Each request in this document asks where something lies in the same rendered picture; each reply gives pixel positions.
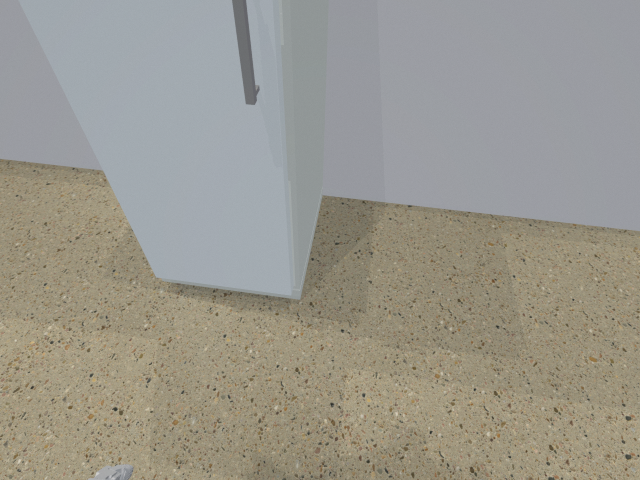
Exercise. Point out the fridge door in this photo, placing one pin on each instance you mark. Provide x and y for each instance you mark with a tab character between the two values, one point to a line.
157	88

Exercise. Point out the handle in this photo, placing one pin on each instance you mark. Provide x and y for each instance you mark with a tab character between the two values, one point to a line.
245	53

